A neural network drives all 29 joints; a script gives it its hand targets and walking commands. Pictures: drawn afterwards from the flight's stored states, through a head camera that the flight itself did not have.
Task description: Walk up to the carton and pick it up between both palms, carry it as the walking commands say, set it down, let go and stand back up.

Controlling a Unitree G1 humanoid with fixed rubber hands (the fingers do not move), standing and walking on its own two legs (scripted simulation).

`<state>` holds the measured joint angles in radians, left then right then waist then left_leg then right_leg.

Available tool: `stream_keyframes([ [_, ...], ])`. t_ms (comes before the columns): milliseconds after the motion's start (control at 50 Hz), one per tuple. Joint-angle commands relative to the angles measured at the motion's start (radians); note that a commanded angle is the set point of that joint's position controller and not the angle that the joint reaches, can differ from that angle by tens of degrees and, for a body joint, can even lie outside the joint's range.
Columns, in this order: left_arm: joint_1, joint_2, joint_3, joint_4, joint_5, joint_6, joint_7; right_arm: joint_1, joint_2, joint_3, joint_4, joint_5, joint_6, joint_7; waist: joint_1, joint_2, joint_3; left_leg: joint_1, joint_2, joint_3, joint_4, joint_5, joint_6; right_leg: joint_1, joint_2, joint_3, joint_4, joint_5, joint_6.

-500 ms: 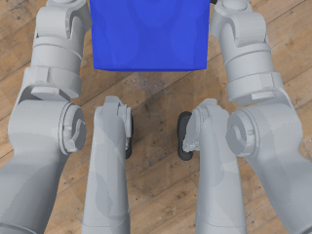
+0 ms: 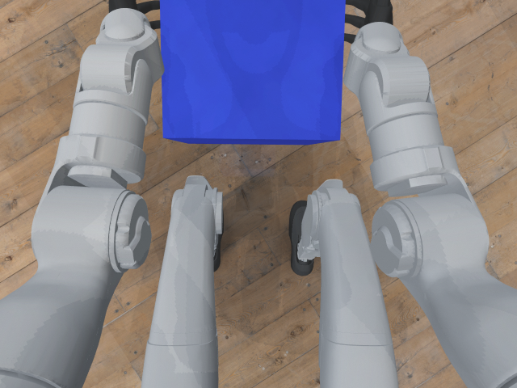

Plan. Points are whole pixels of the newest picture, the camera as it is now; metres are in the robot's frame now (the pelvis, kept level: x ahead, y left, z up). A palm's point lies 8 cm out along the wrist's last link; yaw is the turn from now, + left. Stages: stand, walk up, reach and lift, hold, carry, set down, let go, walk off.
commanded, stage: reach and lift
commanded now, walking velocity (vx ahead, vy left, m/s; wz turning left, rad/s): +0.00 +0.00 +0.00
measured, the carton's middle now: (251, 39) +0.55 +0.03 -0.13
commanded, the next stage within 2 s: none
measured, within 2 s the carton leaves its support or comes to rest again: neither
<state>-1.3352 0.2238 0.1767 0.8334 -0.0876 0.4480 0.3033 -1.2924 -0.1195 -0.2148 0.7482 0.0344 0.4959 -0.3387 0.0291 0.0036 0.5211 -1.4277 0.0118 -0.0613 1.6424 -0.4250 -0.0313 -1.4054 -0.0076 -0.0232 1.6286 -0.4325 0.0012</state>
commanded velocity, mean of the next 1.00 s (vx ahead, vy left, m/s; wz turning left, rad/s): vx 0.00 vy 0.00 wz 0.00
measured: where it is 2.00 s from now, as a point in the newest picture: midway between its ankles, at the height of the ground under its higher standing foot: (255, 250)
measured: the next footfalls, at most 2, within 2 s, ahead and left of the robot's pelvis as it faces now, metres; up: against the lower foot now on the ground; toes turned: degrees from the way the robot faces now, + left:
none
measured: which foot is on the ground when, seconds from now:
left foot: down 0.00-1.00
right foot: down 0.00-1.00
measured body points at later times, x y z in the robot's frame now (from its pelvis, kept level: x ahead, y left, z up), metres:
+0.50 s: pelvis +0.00 +0.00 +0.06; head +0.25 +0.01 +0.42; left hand +0.52 +0.17 +0.02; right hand +0.52 -0.12 +0.02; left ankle +0.17 +0.13 -0.51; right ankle +0.17 -0.12 -0.51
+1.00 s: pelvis +0.09 +0.00 +0.14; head +0.18 +0.01 +0.58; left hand +0.49 +0.18 +0.14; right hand +0.50 -0.11 +0.14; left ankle +0.17 +0.13 -0.51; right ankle +0.17 -0.12 -0.51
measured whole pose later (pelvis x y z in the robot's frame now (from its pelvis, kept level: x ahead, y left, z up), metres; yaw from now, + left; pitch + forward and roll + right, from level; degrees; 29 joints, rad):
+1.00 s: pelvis +0.09 +0.00 +0.14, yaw +1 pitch +18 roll -1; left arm -0.78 -0.02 0.39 0.87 0.20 0.42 0.21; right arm -0.78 0.10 -0.37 0.87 -0.23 0.43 -0.23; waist 0.02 0.00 -0.14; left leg -1.03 0.01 -0.06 1.07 -0.37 -0.03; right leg -1.00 -0.01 -0.02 1.05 -0.37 0.00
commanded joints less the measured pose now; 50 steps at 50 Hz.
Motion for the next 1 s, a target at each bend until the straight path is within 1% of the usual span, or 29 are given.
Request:
stream_keyframes([
  [0,-0.798,-1.341,-0.435,-0.413,-0.156,-0.036,-0.525,-0.748,1.134,0.349,-0.269,0.104,-0.085,0.513,-0.129,0.11,-2.505,0.647,-0.18,0.087,-0.28,0.045,-0.016,0.645,0.162,0.005,-0.266,0.07,-0.008],
  [20,-0.753,-1.359,-0.436,-0.353,-0.155,-0.021,-0.531,-0.735,1.112,0.341,-0.301,0.098,-0.089,0.511,-0.162,0.118,-2.513,0.668,-0.178,0.084,-0.277,0.057,-0.019,0.649,0.161,-0.002,-0.271,0.088,-0.01],
  [40,-0.716,-1.351,-0.425,-0.348,-0.148,-0.022,-0.529,-0.752,1.106,0.379,-0.325,0.111,-0.087,0.515,-0.12,0.1,-2.51,0.678,-0.179,0.089,-0.295,0.087,-0.018,0.681,0.161,-0.006,-0.274,0.104,-0.007],
  [80,-0.665,-1.35,-0.395,-0.296,-0.134,-0.027,-0.535,-0.738,1.131,0.391,-0.302,0.1,-0.085,0.515,-0.115,0.059,-2.472,0.659,-0.175,0.088,-0.305,0.09,-0.011,0.684,0.157,-0.003,-0.293,0.103,0.006],
  [180,-0.72,-1.356,-0.452,-0.409,-0.155,-0.033,-0.532,-0.717,1.141,0.394,-0.328,0.102,-0.085,0.518,-0.146,0.078,-2.538,0.748,-0.175,0.061,-0.343,0.111,-0.011,0.718,0.157,0.008,-0.327,0.125,-0.005],
  [240,-0.707,-1.353,-0.418,-0.324,-0.142,-0.03,-0.537,-0.736,1.126,0.375,-0.298,0.099,-0.091,0.523,-0.131,0.097,-2.428,0.713,-0.167,0.064,-0.376,0.031,-0.017,0.703,0.149,0.018,-0.357,0.045,-0.005],
  [260,-0.68,-1.392,-0.455,-0.383,-0.151,-0.032,-0.535,-0.709,1.133,0.413,-0.345,0.109,-0.093,0.522,-0.129,0.105,-2.534,0.775,-0.179,0.073,-0.37,0.101,-0.024,0.771,0.153,0.021,-0.36,0.118,-0.006],
  [300,-0.667,-1.356,-0.418,-0.335,-0.137,-0.034,-0.539,-0.691,1.12,0.398,-0.287,0.09,-0.088,0.529,-0.129,0.081,-2.43,0.71,-0.173,0.064,-0.386,0.055,-0.014,0.74,0.15,0.026,-0.381,0.071,-0.006],
  [340,-0.686,-1.339,-0.428,-0.407,-0.15,-0.038,-0.541,-0.695,1.172,0.429,-0.333,0.107,-0.083,0.527,-0.114,0.049,-2.519,0.763,-0.172,0.068,-0.391,0.088,-0.008,0.829,0.152,0.035,-0.414,0.095,0.002],
  [360,-0.658,-1.357,-0.467,-0.421,-0.161,-0.029,-0.542,-0.682,1.138,0.453,-0.393,0.112,-0.085,0.524,-0.125,0.068,-2.597,0.837,-0.182,0.066,-0.413,0.14,-0.017,0.869,0.16,0.025,-0.402,0.154,0.001],
  [380,-0.639,-1.351,-0.447,-0.364,-0.146,-0.023,-0.543,-0.732,1.133,0.449,-0.383,0.116,-0.083,0.522,-0.106,0.061,-2.521,0.784,-0.175,0.054,-0.422,0.097,-0.005,0.852,0.149,0.045,-0.423,0.116,0.003],
  [400,-0.667,-1.338,-0.459,-0.381,-0.139,-0.027,-0.541,-0.673,1.147,0.429,-0.307,0.099,-0.077,0.528,-0.13,0.087,-2.465,0.798,-0.168,0.051,-0.443,0.071,-0.014,0.795,0.148,0.035,-0.422,0.091,0.003],
  [440,-0.677,-1.343,-0.469,-0.455,-0.151,-0.031,-0.535,-0.644,1.154,0.445,-0.354,0.132,-0.078,0.532,-0.107,0.093,-2.554,0.893,-0.168,0.061,-0.465,0.106,-0.019,0.891,0.152,0.04,-0.446,0.122,0.002],
  [460,-0.66,-1.357,-0.452,-0.405,-0.147,-0.026,-0.541,-0.635,1.142,0.416,-0.332,0.083,-0.072,0.533,-0.145,0.063,-2.464,0.839,-0.167,0.045,-0.466,0.083,-0.015,0.833,0.147,0.03,-0.456,0.101,-0.001],
  [500,-0.616,-1.382,-0.454,-0.348,-0.124,-0.03,-0.551,-0.599,1.169,0.4,-0.289,0.073,-0.082,0.532,-0.153,0.09,-2.388,0.842,-0.162,0.051,-0.485,0.065,-0.017,0.834,0.143,0.036,-0.48,0.085,-0.002],
  [520,-0.58,-1.382,-0.44,-0.345,-0.119,-0.038,-0.55,-0.613,1.169,0.423,-0.313,0.091,-0.09,0.537,-0.11,0.089,-2.39,0.821,-0.161,0.053,-0.483,0.083,-0.016,0.863,0.143,0.049,-0.479,0.106,-0.001],
  [560,-0.493,-1.377,-0.362,-0.171,-0.076,-0.033,-0.558,-0.555,1.143,0.366,-0.192,0.052,-0.09,0.541,-0.115,0.076,-2.141,0.705,-0.154,0.057,-0.516,-0.012,-0.005,0.784,0.131,0.061,-0.516,0.008,-0.001],
  [580,-0.51,-1.379,-0.356,-0.233,-0.084,-0.046,-0.562,-0.539,1.191,0.381,-0.218,0.049,-0.092,0.544,-0.112,0.029,-2.201,0.747,-0.152,0.052,-0.529,0.006,0.001,0.836,0.129,0.054,-0.538,0.023,0.005],
  [600,-0.466,-1.371,-0.326,-0.173,-0.043,-0.037,-0.566,-0.53,1.202,0.348,-0.191,0.039,-0.094,0.546,-0.089,0.034,-2.075,0.731,-0.149,0.047,-0.551,-0.003,0.013,0.783,0.129,0.061,-0.549,0.017,0.005],
  [620,-0.488,-1.366,-0.308,-0.17,-0.028,-0.042,-0.571,-0.513,1.176,0.29,-0.142,0.003,-0.104,0.55,-0.114,0.082,-1.958,0.693,-0.154,0.048,-0.564,-0.039,0.006,0.734,0.126,0.056,-0.555,-0.01,-0.008],
  [640,-0.477,-1.37,-0.292,-0.127,-0.006,-0.047,-0.58,-0.492,1.19,0.248,-0.105,-0.029,-0.112,0.556,-0.135,0.053,-1.869,0.675,-0.144,0.033,-0.564,-0.062,0.02,0.677,0.126,0.049,-0.562,-0.022,-0.011],
  [700,-0.385,-1.398,-0.235,-0.089,0.021,-0.061,-0.59,-0.508,1.215,0.257,-0.165,-0.029,-0.138,0.55,-0.111,0.046,-1.708,0.636,-0.146,0.052,-0.576,-0.012,0.028,0.77,0.125,0.064,-0.604,0.025,-0.006],
  [740,-0.326,-1.383,-0.135,-0.038,0.087,-0.064,-0.59,-0.337,1.248,0.145,0.011,-0.104,-0.126,0.557,-0.109,0.035,-1.424,0.584,-0.145,0.042,-0.641,-0.074,0.034,0.706,0.124,0.051,-0.649,-0.02,-0.007],
  [780,-0.276,-1.379,-0.106,-0.018,0.132,-0.064,-0.597,-0.253,1.247,0.108,0.051,-0.142,-0.13,0.555,-0.088,0.054,-1.351,0.559,-0.153,0.057,-0.652,-0.053,0.03,0.727,0.122,0.081,-0.683,-0.001,-0.016],
  [840,-0.177,-1.364,-0.06,0.045,0.176,-0.053,-0.608,-0.14,1.243,0.012,0.12,-0.209,-0.118,0.556,-0.115,0.071,-1.248,0.557,-0.144,0.064,-0.704,-0.073,0.027,0.756,0.121,0.056,-0.729,0.004,-0.015],
  [900,-0.045,-1.412,-0.058,0.101,0.193,-0.044,-0.615,-0.097,1.199,0.025,0.076,-0.227,-0.128,0.571,-0.087,0.089,-1.283,0.644,-0.149,0.063,-0.771,0.054,0.012,0.832,0.122,0.049,-0.765,0.134,-0.024],
  [920,-0.042,-1.46,-0.143,0.002,0.152,-0.056,-0.61,-0.064,1.249,0.098,0.011,-0.19,-0.129,0.576,-0.098,0.097,-1.407,0.796,-0.144,0.037,-0.794,0.176,0.009,0.888,0.125,0.042,-0.769,0.242,-0.026],
  [940,0.006,-1.425,-0.067,0.087,0.19,-0.057,-0.612,-0.068,1.198,0.041,0.061,-0.227,-0.135,0.579,-0.101,0.087,-1.3,0.704,-0.145,0.048,-0.792,0.115,0.013,0.85,0.12,0.051,-0.788,0.183,-0.026],
  [980,-0.026,-1.462,-0.206,-0.085,0.134,-0.085,-0.608,-0.061,1.255,0.154,-0.05,-0.163,-0.15,0.585,-0.097,0.09,-1.449,0.821,-0.144,0.033,-0.805,0.285,0.005,0.938,0.13,0.046,-0.779,0.347,-0.019],
])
